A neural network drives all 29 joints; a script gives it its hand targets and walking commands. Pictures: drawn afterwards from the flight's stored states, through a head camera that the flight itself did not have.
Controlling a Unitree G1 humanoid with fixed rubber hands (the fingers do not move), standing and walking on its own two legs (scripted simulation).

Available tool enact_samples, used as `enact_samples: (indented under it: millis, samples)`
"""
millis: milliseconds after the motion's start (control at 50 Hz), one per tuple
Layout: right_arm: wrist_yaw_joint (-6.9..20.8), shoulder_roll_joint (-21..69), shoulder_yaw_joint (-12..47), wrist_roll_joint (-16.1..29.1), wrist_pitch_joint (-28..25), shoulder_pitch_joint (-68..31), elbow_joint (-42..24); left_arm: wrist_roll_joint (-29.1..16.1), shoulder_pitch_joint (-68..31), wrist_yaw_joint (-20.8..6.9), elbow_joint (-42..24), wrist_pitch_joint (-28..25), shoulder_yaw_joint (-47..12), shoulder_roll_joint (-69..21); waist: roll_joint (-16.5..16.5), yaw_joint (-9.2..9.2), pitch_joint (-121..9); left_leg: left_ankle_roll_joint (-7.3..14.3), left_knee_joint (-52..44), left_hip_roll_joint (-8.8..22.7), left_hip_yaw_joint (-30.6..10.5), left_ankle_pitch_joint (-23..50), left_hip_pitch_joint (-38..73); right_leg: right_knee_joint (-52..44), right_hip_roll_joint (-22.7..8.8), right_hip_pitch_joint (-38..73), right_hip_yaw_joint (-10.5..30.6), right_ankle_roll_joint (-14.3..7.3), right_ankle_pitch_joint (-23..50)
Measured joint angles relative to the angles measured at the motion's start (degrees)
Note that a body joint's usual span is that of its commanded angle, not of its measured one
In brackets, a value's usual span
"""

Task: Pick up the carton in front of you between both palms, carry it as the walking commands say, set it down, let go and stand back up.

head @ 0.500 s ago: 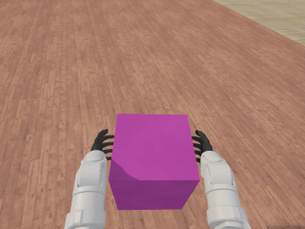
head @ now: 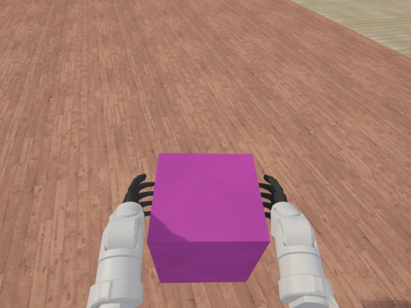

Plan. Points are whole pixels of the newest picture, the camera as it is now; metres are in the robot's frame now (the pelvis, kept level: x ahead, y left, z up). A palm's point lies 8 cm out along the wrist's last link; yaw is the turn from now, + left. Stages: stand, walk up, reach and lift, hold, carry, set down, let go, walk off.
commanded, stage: set down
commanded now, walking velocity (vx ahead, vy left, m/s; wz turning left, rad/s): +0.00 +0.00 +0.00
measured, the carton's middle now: (204, 220) +0.31 +0.00 -0.04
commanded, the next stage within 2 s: none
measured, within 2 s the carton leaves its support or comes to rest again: neither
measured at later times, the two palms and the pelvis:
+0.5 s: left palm (137, 228) +0.34 +0.17 -0.13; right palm (249, 222) +0.35 -0.13 -0.12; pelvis -0.03 -0.02 -0.05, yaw +1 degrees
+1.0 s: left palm (142, 236) +0.38 +0.18 -0.27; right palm (235, 225) +0.41 -0.11 -0.26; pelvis -0.06 +0.00 -0.18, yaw -2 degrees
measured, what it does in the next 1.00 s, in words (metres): lowers itself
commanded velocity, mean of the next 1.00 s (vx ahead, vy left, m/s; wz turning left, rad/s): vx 0.00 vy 0.00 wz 0.00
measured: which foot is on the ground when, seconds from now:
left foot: down 0.00-1.00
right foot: down 0.00-1.00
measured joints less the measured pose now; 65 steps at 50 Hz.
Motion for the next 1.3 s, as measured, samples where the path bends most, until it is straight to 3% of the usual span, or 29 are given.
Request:
enact_samples:
  millis: [140,320,420,540,660,900,1300]
  samples:
    - [0.0,1.72,-5.36,-2.81,-2.92,-5.75,6.44,3.35,-5.7,-1.59,6.58,-3.48,6.77,-1.19,-0.11,0.68,0.92,-0.82,2.93,0.55,-0.84,-1.21,-2.82,3.62,0.97,-3.02,-0.58,-0.85,-1.58]
    - [-0.88,5.03,-14.88,-8.84,-14.44,-15.57,13.53,9.04,-17.19,-5.65,16.24,-14.93,15.81,0.56,-0.68,2.46,5.48,-2.01,11.62,1.27,-2.52,-3.11,-17.19,12.75,2.72,-17.29,-1.99,-1.7,-3.94]
    - [-2.51,4.21,-13.78,-6.22,-23.05,-17.69,14.44,7.4,-19.27,-5.29,17.0,-23.74,15.76,1.9,-0.15,2.52,7.31,-2.38,17.24,1.42,-3.75,-3.45,-30.93,18.11,3.57,-30.68,-3.03,-1.54,-4.42]
    - [-4.8,1.33,-9.15,1.49,-29.62,-18.86,13.45,1.22,-20.78,-3.36,15.61,-29.97,12.8,3.65,-0.31,2.67,5.22,-2.5,25.69,1.0,-4.16,-4.83,-49.64,27.07,4.26,-49.63,-2.84,-0.81,-6.15]
    - [-5.11,-1.0,-7.73,5.84,-29.88,-22.62,12.36,-2.04,-23.82,-1.95,12.91,-29.66,12.37,3.86,-0.41,2.61,-0.46,-2.41,34.09,0.45,-3.95,-6.71,-64.79,35.74,4.92,-64.99,-1.96,0.16,-8.16]
    - [-1.6,-3.69,-14.48,1.76,-23.97,-34.27,17.89,1.93,-33.11,-0.57,14.89,-23.39,17.14,2.7,-1.31,2.67,-7.91,-2.12,49.42,-0.75,-3.8,-10.68,-84.52,51.36,5.64,-84.35,-2.09,1.31,-12.93]
    - [-4.56,-10.88,-9.64,5.84,-23.07,-49.27,26.58,-2.21,-44.8,2.1,19.3,-22.11,17.25,8.35,-1.19,4.78,-6.51,-3.83,71.33,-1.78,-5.04,-15.64,-108.63,73.65,8.42,-108.12,-3.48,1.93,-18.83]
